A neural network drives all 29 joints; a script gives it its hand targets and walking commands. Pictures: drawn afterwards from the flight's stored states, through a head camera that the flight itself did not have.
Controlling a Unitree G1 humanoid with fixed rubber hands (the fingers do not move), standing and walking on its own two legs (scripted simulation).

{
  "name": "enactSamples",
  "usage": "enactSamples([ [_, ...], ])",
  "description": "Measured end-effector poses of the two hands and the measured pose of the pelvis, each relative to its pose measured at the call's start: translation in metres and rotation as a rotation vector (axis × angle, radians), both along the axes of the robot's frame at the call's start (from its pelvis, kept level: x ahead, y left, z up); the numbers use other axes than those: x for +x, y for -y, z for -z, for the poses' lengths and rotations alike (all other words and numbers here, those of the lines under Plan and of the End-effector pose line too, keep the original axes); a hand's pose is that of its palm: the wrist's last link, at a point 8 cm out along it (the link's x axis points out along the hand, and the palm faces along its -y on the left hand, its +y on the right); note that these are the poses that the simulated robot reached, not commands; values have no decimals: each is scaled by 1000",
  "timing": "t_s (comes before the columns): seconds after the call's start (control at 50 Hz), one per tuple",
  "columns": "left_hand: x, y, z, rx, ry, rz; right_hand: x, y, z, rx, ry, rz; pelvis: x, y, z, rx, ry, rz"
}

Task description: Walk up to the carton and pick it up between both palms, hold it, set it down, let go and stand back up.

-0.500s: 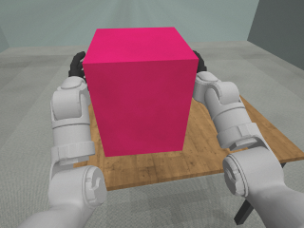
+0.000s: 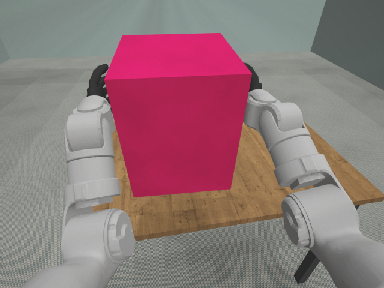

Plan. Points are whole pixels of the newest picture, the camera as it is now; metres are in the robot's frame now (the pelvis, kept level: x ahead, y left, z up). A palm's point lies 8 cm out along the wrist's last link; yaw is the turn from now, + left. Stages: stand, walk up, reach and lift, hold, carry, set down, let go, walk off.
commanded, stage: hold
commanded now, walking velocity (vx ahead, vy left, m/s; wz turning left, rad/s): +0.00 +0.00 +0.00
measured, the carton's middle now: (177, 113) +0.38 +0.00 +0.24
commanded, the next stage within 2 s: none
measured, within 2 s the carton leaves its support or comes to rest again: neither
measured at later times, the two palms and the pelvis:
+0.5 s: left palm (99, 104) +0.37 +0.15 +0.28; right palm (250, 100) +0.37 -0.14 +0.27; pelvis +0.00 +0.00 +0.00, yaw +0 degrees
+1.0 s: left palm (98, 104) +0.37 +0.15 +0.28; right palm (250, 99) +0.36 -0.14 +0.27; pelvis +0.00 +0.00 +0.00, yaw +0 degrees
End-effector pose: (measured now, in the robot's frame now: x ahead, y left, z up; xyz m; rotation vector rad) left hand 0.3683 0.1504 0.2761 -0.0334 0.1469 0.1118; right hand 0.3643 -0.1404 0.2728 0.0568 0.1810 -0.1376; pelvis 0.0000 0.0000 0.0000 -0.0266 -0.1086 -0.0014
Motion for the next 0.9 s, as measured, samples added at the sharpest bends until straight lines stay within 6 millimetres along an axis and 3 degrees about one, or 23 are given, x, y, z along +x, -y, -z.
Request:
enactSamples([
  [0.9,-1,-1,-2,6,6,-2,0,-1,0,-3,0,-5,2,0,0,-1,7,-1],
])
